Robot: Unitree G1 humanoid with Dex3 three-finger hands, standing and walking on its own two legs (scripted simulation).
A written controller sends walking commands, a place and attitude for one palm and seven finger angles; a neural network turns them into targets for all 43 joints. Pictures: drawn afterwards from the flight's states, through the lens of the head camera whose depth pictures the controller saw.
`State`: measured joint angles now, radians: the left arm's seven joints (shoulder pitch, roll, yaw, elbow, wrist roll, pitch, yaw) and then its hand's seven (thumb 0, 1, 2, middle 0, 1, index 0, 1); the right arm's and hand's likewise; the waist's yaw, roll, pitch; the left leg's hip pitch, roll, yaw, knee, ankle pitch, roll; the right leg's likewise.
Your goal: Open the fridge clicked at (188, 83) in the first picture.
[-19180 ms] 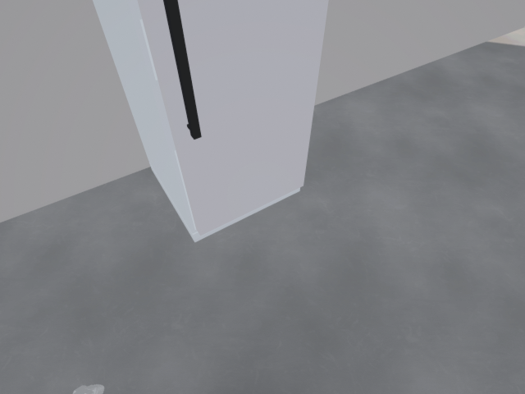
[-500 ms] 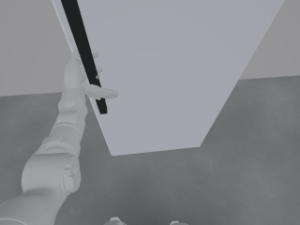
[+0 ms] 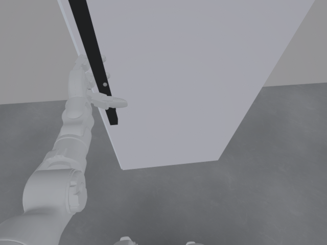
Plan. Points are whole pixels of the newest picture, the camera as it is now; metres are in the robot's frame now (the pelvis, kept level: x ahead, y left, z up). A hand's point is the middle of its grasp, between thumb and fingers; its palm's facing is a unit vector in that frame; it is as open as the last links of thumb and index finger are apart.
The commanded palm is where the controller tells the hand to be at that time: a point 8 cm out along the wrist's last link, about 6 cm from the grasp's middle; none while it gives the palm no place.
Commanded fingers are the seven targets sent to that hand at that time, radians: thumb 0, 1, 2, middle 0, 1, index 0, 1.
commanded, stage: grip the handle and tug to test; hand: left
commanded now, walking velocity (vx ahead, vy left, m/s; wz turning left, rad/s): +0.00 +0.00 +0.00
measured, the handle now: (97, 56) +0.53 +0.14 +0.16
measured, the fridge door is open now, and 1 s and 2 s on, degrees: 0 0 17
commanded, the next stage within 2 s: pull the door a little, standing still in 1.38 s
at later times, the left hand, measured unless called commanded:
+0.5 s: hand (106, 83) +0.49 +0.12 +0.11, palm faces +0.09 -1.00 +0.00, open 7.8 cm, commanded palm +0.46 +0.17 +0.12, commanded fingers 0.00 0.81 0.86 -0.44 -1.39 -0.44 -1.39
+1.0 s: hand (110, 83) +0.49 +0.11 +0.11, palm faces +0.10 -1.00 +0.00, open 5.4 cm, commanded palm +0.45 +0.16 +0.12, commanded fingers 0.00 0.90 0.90 -0.45 -1.40 -0.45 -1.40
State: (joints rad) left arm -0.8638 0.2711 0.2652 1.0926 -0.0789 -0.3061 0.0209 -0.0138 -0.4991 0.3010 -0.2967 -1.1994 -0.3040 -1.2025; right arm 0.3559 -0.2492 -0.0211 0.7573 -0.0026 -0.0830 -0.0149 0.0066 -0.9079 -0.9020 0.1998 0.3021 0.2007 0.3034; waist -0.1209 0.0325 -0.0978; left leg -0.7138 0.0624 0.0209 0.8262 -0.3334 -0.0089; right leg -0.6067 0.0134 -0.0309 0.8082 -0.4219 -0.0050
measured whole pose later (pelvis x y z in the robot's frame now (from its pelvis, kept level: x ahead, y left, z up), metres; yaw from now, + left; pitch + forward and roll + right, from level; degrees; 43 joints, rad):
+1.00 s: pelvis +0.00 -0.01 +0.00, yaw -1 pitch +13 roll -1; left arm -0.82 0.27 0.30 1.05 -0.07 -0.29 0.05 0.01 0.71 0.83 -0.41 -1.40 -0.43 -1.40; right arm 0.35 -0.25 -0.02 0.74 -0.01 -0.08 -0.01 0.01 -0.91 -0.90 0.20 0.30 0.20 0.30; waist -0.14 0.04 -0.10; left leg -0.70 0.07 0.03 0.81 -0.34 -0.02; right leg -0.60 0.02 -0.01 0.81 -0.42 -0.01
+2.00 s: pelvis +0.00 -0.01 +0.03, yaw +0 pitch +1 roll +0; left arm -0.18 0.12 -0.08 0.30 -0.07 -0.11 0.07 -0.02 0.62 0.70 -0.43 -1.40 -0.42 -1.40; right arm 0.21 -0.22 0.01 0.63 0.01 0.02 -0.10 0.01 -0.91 -0.90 0.20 0.30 0.20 0.30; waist -0.04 0.05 0.00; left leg -0.33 0.04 0.03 0.55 -0.23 -0.01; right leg -0.24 0.00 -0.02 0.56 -0.33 0.00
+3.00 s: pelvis -0.08 -0.23 +0.02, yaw +36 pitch +1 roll +1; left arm 0.04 0.06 -0.42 -0.13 0.06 -0.08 0.01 0.01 0.60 0.79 -0.45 -1.40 -0.39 -1.40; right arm 0.13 -0.22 0.00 0.60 -0.02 -0.17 -0.06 0.01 -0.91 -0.90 0.20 0.30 0.20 0.30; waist -0.04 0.03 0.10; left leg -0.25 0.09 0.11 0.61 -0.32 0.02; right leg -0.41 -0.03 -0.32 0.68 -0.29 -0.09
